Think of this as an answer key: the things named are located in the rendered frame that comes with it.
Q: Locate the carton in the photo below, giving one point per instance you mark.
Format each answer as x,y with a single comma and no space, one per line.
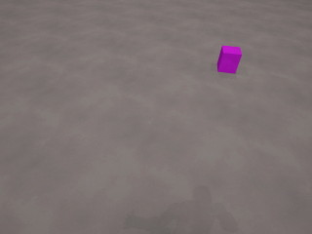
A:
229,59

